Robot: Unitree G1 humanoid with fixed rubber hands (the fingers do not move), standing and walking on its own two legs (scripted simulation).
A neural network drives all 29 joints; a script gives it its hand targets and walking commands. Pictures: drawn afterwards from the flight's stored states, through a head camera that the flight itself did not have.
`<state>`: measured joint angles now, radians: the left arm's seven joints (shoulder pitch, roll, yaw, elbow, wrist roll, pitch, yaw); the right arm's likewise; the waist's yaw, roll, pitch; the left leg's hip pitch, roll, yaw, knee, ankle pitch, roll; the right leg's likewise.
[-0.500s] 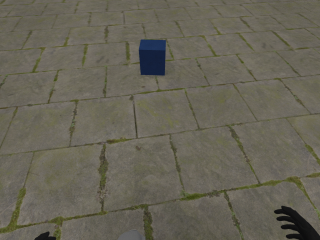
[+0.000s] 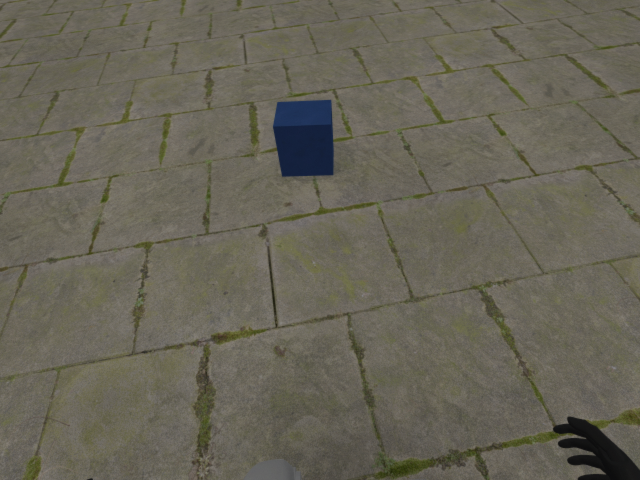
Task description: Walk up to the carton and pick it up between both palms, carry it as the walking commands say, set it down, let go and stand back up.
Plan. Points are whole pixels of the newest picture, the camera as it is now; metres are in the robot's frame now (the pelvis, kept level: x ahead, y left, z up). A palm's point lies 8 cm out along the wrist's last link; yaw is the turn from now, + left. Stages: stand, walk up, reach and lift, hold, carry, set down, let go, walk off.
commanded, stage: walk up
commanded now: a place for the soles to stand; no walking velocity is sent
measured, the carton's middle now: (305, 139) +1.58 +0.12 -0.62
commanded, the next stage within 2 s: none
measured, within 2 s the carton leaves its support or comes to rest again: neither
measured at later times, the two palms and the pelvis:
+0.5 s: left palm (112, 331) +0.34 +0.35 -0.06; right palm (559, 323) +0.31 -0.30 -0.03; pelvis +0.20 +0.03 +0.01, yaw -1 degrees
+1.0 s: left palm (139, 252) +0.51 +0.37 -0.09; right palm (494, 225) +0.50 -0.28 -0.05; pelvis +0.41 +0.04 +0.00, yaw +0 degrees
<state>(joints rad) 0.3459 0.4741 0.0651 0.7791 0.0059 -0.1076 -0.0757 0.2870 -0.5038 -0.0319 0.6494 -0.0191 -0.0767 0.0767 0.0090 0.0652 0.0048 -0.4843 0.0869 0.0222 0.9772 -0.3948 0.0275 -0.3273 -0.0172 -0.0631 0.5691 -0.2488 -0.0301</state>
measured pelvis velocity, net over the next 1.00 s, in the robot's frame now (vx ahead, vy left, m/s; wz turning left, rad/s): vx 0.41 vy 0.04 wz -0.01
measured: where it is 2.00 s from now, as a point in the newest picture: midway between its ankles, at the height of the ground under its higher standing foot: (330, 299)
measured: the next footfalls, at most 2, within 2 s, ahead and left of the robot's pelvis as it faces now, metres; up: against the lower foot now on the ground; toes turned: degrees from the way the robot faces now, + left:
left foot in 0.18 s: +0.24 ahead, +0.15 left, +0.00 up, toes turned +5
right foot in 0.58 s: +0.37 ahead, -0.12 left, +0.00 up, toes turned -5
